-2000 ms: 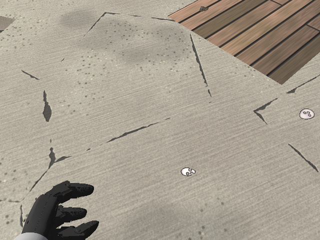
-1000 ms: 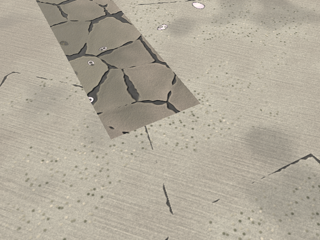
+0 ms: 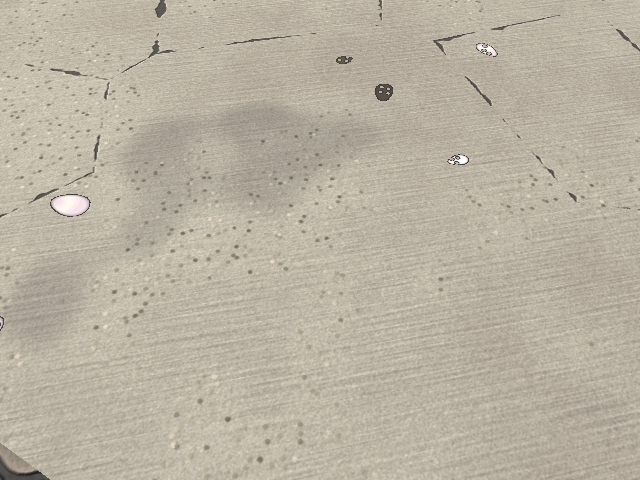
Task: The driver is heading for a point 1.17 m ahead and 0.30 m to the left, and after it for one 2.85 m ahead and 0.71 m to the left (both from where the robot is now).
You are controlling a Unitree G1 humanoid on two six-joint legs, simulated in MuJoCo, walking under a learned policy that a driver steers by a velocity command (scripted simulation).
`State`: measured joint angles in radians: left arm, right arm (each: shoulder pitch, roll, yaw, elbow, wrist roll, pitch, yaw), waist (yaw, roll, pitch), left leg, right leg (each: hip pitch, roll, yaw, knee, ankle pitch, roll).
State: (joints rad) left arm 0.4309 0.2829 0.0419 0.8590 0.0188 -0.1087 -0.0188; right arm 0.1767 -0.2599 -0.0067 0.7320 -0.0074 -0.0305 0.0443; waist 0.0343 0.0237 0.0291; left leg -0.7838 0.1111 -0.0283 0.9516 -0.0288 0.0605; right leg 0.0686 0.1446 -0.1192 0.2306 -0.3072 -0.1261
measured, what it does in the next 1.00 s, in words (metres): walks ahead, turning left: left foot, then right foot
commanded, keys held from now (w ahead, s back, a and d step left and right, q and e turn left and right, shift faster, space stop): w+q+shift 0.48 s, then w+shift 0.28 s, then w+e+shift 0.24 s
